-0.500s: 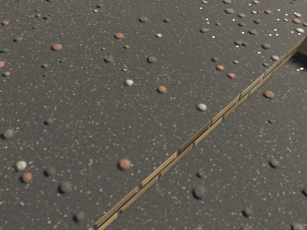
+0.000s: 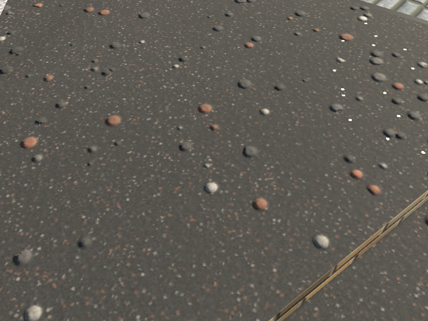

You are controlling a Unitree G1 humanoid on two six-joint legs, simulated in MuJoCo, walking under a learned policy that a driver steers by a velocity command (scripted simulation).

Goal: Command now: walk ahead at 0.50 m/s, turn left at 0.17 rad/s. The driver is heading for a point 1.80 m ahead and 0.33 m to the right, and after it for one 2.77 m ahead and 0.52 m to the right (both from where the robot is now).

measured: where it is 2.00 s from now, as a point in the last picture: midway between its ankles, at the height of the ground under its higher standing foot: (227, 156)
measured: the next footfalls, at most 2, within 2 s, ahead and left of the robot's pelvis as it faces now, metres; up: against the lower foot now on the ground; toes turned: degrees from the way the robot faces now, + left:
left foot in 0.54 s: +0.47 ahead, +0.13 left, +0.13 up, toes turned +6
right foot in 1.14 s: +0.72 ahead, -0.04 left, +0.13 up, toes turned -15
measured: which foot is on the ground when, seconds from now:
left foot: up 0.00-0.52, down 0.54-1.00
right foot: down 0.00-0.56, up 0.58-1.00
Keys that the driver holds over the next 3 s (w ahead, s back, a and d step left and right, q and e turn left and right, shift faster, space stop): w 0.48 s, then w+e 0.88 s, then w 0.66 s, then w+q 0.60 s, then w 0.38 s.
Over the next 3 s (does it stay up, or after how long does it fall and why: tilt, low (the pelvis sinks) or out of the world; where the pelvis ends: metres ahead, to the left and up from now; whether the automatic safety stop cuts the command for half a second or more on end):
stays up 1.57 -0.27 0.13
